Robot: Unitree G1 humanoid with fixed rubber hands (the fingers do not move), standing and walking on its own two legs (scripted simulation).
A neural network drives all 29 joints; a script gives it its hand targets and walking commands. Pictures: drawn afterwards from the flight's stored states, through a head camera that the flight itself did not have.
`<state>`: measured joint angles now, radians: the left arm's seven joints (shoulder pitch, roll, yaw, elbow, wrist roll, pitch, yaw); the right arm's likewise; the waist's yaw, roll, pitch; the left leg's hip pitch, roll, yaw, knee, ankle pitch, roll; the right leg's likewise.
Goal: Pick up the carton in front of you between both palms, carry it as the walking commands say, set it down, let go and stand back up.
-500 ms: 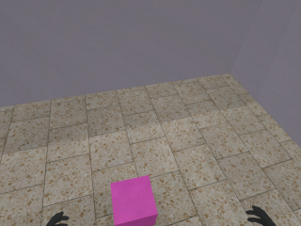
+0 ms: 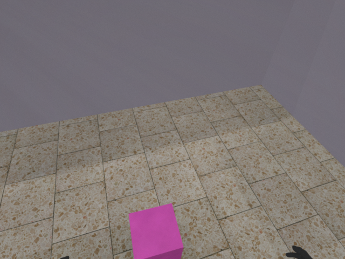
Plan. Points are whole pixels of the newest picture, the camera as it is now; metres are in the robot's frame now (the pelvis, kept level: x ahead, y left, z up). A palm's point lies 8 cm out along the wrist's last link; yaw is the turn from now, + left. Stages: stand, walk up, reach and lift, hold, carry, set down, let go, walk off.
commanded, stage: stand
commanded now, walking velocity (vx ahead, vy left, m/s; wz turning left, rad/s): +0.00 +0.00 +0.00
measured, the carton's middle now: (155, 238) +0.36 +0.08 -0.65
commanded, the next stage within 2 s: none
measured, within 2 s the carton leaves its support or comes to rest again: neither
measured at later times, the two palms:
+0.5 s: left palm out of the picture +0.07 +0.30 -0.11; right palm out of the picture +0.08 -0.31 -0.09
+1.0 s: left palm out of the picture +0.06 +0.30 -0.11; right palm out of the picture +0.08 -0.32 -0.09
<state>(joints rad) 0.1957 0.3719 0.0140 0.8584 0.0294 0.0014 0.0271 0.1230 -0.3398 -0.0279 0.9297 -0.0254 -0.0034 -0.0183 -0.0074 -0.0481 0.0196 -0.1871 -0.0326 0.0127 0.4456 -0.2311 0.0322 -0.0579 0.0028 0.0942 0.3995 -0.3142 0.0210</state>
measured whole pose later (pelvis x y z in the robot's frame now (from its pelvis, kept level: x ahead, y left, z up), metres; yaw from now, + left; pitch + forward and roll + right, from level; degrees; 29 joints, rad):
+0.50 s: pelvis -0.02 +0.00 +0.00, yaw +0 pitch -2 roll +0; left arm 0.17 0.39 0.00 0.96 0.03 -0.01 0.02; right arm 0.11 -0.37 -0.02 1.02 -0.01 -0.01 -0.01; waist -0.01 -0.04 0.03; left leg -0.17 -0.02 0.01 0.39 -0.18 0.02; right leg -0.04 0.01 0.09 0.35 -0.27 0.01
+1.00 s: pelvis -0.02 -0.01 +0.01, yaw +1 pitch -2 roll +0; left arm 0.15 0.40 0.00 1.01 0.02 -0.01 0.02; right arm 0.09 -0.38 -0.01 1.06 -0.01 -0.01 -0.01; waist -0.01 -0.03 0.03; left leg -0.17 -0.02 0.00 0.37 -0.16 0.02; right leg -0.04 0.01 0.08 0.33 -0.25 0.01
